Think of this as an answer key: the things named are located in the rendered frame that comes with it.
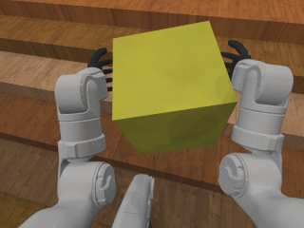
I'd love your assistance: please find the right robot hand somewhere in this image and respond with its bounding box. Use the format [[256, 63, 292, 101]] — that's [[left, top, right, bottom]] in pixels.
[[220, 39, 252, 83]]

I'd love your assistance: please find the left robot hand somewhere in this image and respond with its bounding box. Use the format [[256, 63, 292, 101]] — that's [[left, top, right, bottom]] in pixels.
[[87, 47, 113, 92]]

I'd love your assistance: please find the left robot shin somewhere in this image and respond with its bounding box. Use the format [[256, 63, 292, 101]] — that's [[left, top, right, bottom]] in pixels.
[[134, 177, 152, 228]]

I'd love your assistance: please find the right robot upper arm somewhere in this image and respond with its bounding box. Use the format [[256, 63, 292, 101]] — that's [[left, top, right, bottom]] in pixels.
[[218, 152, 304, 228]]

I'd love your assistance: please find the right robot forearm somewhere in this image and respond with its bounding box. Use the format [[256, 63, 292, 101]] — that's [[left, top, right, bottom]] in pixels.
[[231, 59, 294, 182]]

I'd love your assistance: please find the carton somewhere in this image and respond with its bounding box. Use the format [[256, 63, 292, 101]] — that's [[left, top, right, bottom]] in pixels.
[[112, 21, 238, 156]]

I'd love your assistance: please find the left robot forearm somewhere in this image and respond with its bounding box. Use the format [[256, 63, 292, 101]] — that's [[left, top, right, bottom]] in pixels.
[[54, 67, 108, 198]]

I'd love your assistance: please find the left robot upper arm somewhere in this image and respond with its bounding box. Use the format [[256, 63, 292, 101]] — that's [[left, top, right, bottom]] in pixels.
[[18, 161, 117, 228]]

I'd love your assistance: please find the left robot thigh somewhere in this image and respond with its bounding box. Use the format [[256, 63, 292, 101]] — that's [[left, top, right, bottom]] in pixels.
[[111, 174, 155, 228]]

